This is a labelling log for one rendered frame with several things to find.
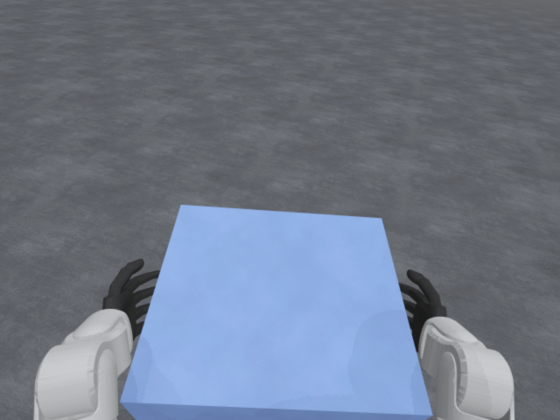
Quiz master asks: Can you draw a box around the right robot forearm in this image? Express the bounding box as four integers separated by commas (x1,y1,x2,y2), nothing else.
418,317,515,420

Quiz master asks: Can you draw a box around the carton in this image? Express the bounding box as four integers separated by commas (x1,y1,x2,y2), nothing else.
120,205,433,420

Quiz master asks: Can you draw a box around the robot right hand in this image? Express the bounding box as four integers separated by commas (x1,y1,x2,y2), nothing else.
399,269,447,352

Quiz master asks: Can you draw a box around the robot left hand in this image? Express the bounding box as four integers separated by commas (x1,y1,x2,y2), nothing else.
102,259,160,341

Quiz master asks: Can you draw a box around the left robot forearm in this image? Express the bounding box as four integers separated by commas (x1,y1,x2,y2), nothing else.
34,309,133,420

